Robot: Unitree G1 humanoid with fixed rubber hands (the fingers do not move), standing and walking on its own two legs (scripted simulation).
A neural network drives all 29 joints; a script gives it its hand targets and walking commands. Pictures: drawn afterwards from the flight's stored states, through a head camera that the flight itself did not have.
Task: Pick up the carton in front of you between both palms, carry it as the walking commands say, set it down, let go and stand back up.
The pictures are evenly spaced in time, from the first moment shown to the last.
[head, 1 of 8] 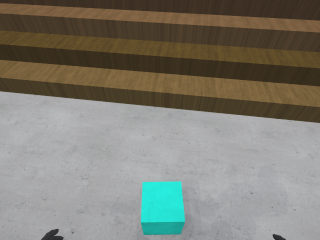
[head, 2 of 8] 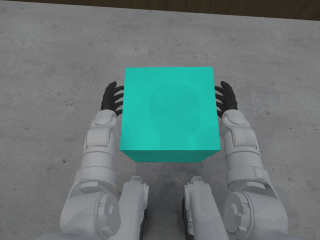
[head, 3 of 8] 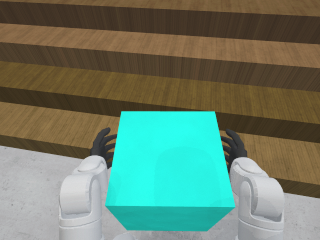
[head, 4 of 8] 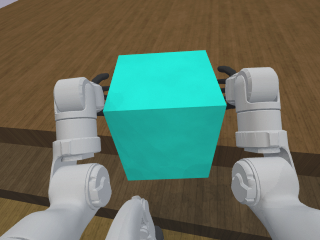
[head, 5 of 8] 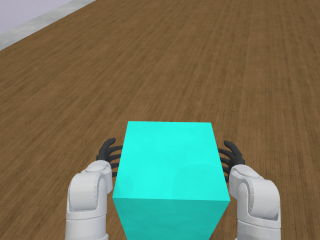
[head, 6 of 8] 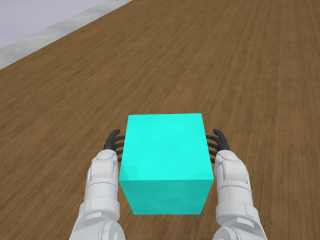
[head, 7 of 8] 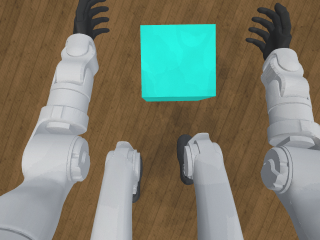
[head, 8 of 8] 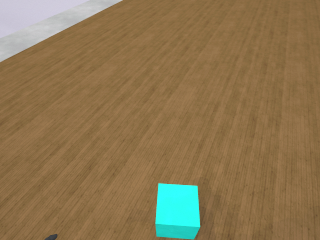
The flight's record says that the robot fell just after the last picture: no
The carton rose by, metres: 2.38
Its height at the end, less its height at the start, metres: +1.60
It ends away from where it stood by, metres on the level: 5.90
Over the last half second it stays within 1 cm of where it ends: yes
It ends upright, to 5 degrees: yes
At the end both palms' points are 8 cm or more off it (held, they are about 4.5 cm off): yes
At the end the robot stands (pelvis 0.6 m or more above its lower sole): yes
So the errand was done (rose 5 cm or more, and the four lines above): yes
